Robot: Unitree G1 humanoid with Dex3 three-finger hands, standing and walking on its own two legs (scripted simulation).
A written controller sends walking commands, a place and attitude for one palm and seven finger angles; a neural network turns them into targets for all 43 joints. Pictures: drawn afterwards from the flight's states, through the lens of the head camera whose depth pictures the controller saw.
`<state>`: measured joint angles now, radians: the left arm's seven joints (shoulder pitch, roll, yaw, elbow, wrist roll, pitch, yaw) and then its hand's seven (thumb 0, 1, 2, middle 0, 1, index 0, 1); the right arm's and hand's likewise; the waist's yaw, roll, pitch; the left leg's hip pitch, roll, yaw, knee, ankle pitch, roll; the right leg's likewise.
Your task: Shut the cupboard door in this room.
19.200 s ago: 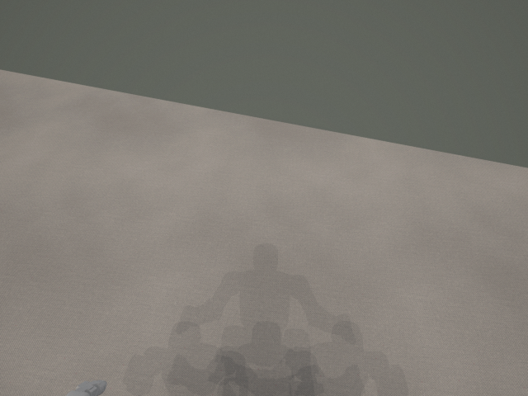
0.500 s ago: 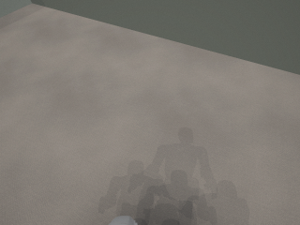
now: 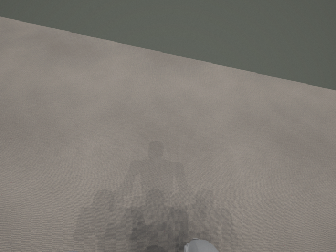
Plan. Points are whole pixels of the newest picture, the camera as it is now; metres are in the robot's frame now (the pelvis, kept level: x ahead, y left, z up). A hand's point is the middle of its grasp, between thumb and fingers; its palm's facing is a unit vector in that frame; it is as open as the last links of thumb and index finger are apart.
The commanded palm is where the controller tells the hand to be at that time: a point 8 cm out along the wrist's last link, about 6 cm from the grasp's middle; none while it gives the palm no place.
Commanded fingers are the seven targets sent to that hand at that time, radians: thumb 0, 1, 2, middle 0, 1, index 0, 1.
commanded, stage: turn or walk to find it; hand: left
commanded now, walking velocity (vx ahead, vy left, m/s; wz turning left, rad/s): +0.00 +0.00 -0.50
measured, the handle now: out of the picture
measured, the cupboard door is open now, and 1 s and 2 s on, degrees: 86 86 86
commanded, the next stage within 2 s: none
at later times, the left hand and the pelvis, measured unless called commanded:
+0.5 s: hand out of the picture +0.14 +0.10 -0.15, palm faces -0.24 -0.93 -0.26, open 7.4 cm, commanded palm none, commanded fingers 0.00 0.90 0.90 -0.20 -0.30 -0.20 -0.30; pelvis -0.01 -0.06 +0.00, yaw -15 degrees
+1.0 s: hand (107, 248) +0.15 +0.17 -0.17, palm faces -0.41 -0.89 -0.21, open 7.4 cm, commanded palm none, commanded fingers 0.00 0.90 0.90 -0.20 -0.30 -0.20 -0.30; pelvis +0.00 +0.00 +0.00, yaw -29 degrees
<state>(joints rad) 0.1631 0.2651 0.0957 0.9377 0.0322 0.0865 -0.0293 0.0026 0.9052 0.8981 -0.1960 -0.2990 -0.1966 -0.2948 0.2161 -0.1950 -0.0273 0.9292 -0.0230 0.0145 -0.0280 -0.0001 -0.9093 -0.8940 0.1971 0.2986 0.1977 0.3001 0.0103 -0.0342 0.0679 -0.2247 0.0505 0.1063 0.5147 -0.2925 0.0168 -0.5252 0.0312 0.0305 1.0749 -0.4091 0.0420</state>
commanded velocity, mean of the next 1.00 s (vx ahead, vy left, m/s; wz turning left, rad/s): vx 0.00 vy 0.00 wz -0.50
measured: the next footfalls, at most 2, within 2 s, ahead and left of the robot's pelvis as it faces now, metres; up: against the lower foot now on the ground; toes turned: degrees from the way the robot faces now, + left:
right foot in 0.30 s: +0.01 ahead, -0.15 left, +0.00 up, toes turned -17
left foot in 0.84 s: +0.08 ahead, +0.07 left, +0.00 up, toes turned -22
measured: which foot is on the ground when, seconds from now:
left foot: down 0.00-0.30, up 0.32-0.82, down 0.84-1.00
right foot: up 0.00-0.28, down 0.30-0.84, up 0.86-1.00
